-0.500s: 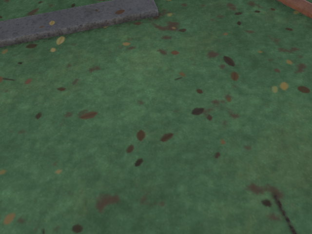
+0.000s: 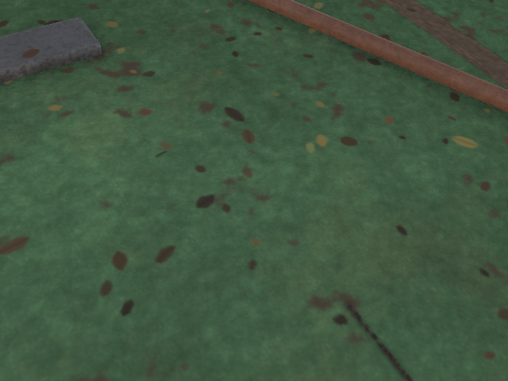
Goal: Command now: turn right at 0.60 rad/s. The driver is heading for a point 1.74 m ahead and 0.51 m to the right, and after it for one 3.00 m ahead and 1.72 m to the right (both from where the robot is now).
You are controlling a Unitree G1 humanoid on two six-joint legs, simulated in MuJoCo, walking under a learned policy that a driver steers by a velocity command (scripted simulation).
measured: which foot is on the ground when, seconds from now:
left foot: down 0.00-0.36, up 0.38-0.88, down 0.90-1.00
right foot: up 0.00-0.34, down 0.36-1.00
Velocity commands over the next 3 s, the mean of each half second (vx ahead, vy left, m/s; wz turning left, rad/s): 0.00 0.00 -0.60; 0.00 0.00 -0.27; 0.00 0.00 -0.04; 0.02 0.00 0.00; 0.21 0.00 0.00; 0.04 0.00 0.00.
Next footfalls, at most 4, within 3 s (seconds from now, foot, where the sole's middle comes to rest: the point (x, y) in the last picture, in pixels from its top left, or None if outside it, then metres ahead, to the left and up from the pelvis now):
0.36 right None -0.02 -0.12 -0.78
0.90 left None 0.05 0.06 -0.78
2.24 right None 0.06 -0.17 -0.78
2.64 left None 0.24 -0.07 -0.78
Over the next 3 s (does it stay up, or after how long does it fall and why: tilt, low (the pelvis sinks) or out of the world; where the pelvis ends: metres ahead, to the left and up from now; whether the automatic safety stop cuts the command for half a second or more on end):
stays up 0.15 -0.12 -0.01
